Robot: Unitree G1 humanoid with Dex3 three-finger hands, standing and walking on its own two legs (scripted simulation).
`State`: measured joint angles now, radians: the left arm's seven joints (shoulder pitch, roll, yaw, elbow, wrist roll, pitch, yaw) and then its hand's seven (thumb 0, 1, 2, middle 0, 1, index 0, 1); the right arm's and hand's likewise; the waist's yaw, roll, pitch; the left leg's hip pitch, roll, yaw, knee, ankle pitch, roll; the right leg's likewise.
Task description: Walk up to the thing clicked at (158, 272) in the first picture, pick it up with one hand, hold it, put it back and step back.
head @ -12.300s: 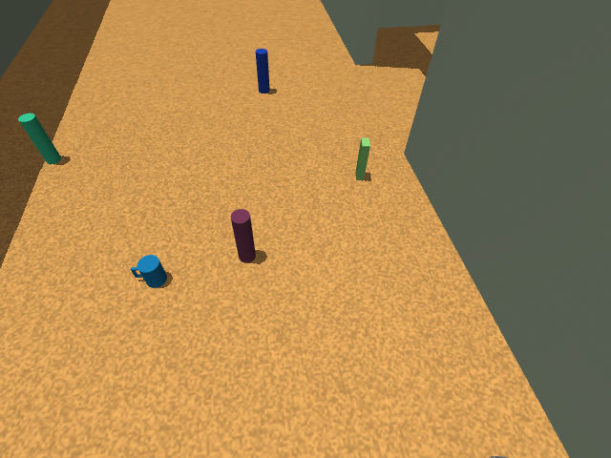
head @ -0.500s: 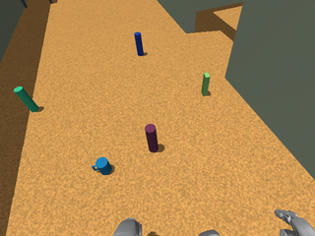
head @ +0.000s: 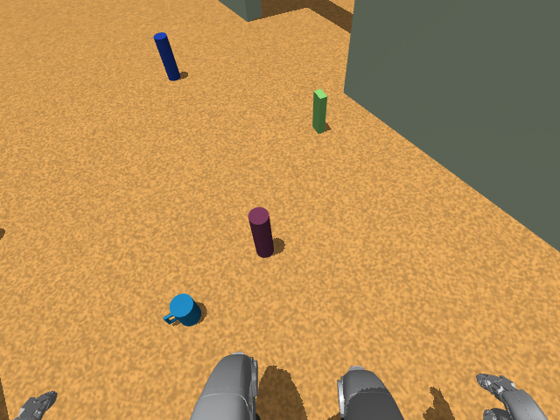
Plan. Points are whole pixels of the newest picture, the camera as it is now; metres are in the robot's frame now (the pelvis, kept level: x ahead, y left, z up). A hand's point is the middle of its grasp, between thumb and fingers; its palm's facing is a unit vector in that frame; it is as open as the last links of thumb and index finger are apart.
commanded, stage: walk up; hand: left
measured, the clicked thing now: (181, 312) +0.47 +0.36 -0.67
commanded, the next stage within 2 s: none
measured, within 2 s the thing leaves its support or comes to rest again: neither
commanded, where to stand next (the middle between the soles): +0.04 +0.44 m, yaw -44 degrees
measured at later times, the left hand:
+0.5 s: hand out of the picture +0.14 +0.55 -0.12, palm faces -0.31 -0.75 -0.58, open 7.4 cm
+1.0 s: hand out of the picture +0.21 +0.80 -0.12, palm faces -0.47 -0.70 -0.54, open 7.4 cm
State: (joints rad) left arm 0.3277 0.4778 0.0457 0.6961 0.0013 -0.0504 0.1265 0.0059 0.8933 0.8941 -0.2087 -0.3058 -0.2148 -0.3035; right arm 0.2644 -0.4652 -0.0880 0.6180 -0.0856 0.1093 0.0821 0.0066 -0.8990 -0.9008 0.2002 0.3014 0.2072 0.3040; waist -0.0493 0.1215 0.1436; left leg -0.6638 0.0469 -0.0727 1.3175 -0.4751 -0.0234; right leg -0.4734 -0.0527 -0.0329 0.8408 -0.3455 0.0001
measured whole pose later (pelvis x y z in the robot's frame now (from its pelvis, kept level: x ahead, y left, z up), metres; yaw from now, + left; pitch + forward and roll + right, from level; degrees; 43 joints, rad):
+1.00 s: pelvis -0.02 +0.55 +0.01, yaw -33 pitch -2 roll -2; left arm 0.28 0.50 0.11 0.89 0.01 0.00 0.06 0.01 0.90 0.89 -0.20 -0.30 -0.21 -0.30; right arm 0.28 -0.36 -0.05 0.80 -0.03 0.05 0.03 0.00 -0.90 -0.90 0.20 0.30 0.21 0.30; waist -0.02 0.01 0.13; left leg -0.36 0.06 0.13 0.84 -0.45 0.03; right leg -0.64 0.08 0.10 1.28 -0.34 -0.01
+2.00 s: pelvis +0.01 +0.48 +0.03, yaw -48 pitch -1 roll +1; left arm 0.03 0.34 0.03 0.97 0.00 0.03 0.00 0.01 0.90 0.89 -0.20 -0.31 -0.21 -0.30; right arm 0.16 -0.38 -0.02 1.01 -0.01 -0.03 -0.02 0.00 -0.90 -0.90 0.20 0.30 0.21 0.30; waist 0.00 -0.03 0.09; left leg -0.27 0.03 0.03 0.59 -0.31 -0.02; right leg -0.31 0.00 -0.06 0.64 -0.33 -0.05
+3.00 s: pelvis +0.01 +0.50 +0.05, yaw -47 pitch -1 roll +0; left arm 0.06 0.34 0.05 1.11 0.01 0.03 -0.02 0.01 0.90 0.90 -0.20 -0.30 -0.21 -0.30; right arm 0.09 -0.35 0.00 1.10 -0.01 -0.02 0.00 0.00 -0.90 -0.90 0.20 0.30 0.21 0.30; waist 0.00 -0.01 0.07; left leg -0.18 0.02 0.01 0.39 -0.19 -0.01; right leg -0.17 0.01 -0.05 0.36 -0.17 -0.02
